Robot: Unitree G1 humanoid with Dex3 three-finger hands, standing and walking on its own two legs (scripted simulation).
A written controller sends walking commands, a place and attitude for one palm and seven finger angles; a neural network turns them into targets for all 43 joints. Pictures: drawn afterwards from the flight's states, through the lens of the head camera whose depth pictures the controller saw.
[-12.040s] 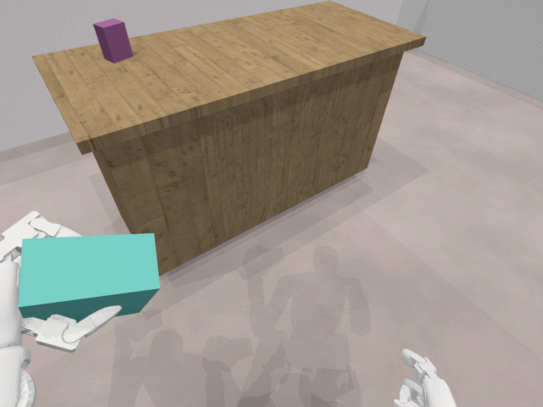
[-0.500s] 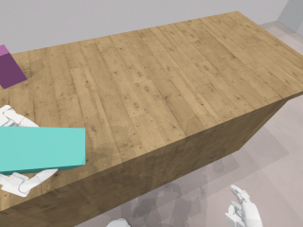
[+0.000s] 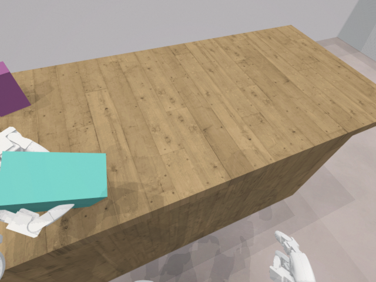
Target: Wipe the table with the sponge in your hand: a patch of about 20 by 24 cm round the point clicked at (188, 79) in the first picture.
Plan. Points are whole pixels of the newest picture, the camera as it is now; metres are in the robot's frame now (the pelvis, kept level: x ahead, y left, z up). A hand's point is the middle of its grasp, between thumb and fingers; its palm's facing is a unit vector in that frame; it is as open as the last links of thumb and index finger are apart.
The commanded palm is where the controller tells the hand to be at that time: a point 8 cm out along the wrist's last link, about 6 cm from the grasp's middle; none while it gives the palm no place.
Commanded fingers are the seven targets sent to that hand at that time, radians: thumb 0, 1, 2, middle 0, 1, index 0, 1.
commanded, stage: shuffle to correct the standing spot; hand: left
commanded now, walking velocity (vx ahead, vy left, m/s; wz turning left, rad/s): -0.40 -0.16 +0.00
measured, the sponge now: (69, 184) +0.23 +0.21 +0.15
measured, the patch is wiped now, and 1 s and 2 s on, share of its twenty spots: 0.00 0.00 0.00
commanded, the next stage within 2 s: come to a stop and stand still in 1.00 s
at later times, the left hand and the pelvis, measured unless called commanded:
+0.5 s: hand (13, 212) +0.17 +0.25 +0.17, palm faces +0.36 -0.79 -0.50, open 10.0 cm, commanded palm +0.12 +0.28 +0.18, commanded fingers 0.00 0.10 1.30 -1.20 -1.60 -1.20 -1.60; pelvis -0.04 +0.00 +0.00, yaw +1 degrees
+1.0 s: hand (26, 238) +0.15 +0.22 +0.16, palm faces +0.36 -0.81 -0.45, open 10.0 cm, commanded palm +0.09 +0.26 +0.18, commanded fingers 0.00 0.10 1.30 -1.20 -1.60 -1.20 -1.60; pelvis -0.06 -0.03 -0.01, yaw +2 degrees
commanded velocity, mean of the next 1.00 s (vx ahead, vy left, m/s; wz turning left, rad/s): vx -0.13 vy -0.19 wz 0.00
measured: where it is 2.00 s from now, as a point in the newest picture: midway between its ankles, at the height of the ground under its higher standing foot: outside the picture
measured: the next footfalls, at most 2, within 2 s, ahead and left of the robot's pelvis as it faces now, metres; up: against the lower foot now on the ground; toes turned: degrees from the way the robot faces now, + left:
left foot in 1.36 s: -0.02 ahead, +0.06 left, +0.00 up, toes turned +4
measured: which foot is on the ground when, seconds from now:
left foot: down 0.00-1.00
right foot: down 0.00-1.00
